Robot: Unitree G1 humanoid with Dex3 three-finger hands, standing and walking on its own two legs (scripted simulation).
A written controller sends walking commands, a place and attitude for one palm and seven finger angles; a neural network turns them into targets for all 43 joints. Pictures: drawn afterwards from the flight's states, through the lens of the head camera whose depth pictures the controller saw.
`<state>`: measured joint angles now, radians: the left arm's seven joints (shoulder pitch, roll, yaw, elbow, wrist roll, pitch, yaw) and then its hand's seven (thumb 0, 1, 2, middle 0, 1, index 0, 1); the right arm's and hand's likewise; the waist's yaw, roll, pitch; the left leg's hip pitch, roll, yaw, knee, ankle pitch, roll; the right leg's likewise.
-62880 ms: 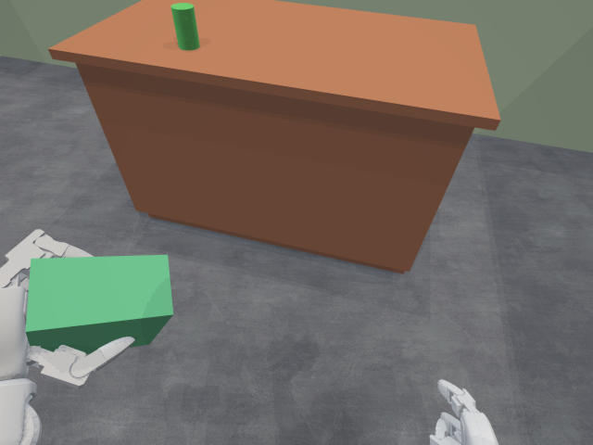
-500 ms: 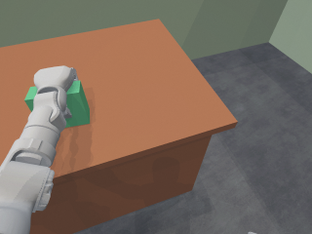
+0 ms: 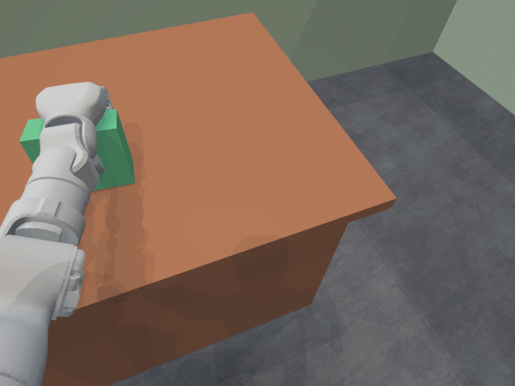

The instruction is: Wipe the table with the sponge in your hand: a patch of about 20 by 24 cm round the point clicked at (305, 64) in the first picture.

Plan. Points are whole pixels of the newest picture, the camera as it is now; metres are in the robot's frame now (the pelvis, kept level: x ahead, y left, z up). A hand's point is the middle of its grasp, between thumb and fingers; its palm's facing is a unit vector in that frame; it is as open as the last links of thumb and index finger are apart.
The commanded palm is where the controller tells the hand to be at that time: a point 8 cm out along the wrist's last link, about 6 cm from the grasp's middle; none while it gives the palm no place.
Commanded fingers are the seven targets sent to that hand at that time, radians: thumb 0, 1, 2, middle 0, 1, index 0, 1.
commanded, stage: wipe back along the third lane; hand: left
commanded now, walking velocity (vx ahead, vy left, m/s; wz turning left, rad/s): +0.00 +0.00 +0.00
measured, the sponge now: (88, 162) +0.46 +0.29 +0.07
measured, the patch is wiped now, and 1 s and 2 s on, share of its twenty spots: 0.90 0.90 0.90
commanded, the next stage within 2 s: slide back across to the middle lane in 1.56 s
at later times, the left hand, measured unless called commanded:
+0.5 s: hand (88, 156) +0.43 +0.26 +0.12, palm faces +0.00 -0.01 -1.00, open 10.5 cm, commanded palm +0.39 +0.24 +0.15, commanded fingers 0.00 0.10 1.30 -1.20 -1.60 -1.20 -1.60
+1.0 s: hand (92, 184) +0.38 +0.24 +0.12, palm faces +0.04 -0.02 -1.00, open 10.5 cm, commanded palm +0.34 +0.22 +0.15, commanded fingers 0.00 0.10 1.30 -1.20 -1.60 -1.20 -1.60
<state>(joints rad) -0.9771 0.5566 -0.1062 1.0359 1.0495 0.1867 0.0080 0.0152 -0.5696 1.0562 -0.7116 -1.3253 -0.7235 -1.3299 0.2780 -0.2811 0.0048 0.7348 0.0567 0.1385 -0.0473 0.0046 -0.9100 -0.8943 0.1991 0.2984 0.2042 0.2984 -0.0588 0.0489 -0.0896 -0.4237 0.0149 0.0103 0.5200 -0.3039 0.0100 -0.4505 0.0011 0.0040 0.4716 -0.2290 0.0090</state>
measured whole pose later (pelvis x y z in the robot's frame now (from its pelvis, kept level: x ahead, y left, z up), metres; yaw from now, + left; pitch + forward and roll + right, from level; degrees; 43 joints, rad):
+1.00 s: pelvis +0.01 +0.00 +0.00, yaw +1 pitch +4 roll +0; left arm -0.44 0.41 -0.23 0.28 0.98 0.46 -0.01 0.00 -0.52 1.04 -0.65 -1.38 -0.66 -1.39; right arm 0.09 -0.28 0.05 0.65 0.09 0.16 -0.01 0.01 -0.91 -0.89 0.20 0.30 0.20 0.30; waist 0.07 0.09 -0.08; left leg -0.22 0.00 0.00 0.47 -0.32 0.01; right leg -0.27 -0.01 0.00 0.47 -0.27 0.01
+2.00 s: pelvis +0.01 -0.02 +0.00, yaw -1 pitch +0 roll +0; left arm -0.11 0.45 -0.17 -0.09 0.94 0.48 -0.04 -0.01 -0.54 1.04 -0.66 -1.37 -0.70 -1.33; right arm 0.05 -0.28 0.06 0.63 0.07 0.13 -0.01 0.01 -0.91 -0.90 0.20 0.30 0.20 0.30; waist 0.09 0.11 -0.04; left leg -0.14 0.03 0.03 0.44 -0.31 -0.01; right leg -0.22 0.01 0.02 0.48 -0.27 -0.01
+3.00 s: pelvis -0.02 -0.01 +0.01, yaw +1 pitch +3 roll +0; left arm -0.40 0.56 -0.04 0.38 0.95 0.19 -0.08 0.00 -0.56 1.05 -0.69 -1.34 -0.73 -1.31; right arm 0.15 -0.29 0.02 0.69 0.07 0.11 -0.06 0.01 -0.91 -0.89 0.20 0.30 0.20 0.30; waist 0.07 0.08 -0.03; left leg -0.23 0.01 -0.01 0.44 -0.25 0.00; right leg -0.26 0.00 -0.01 0.41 -0.20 0.00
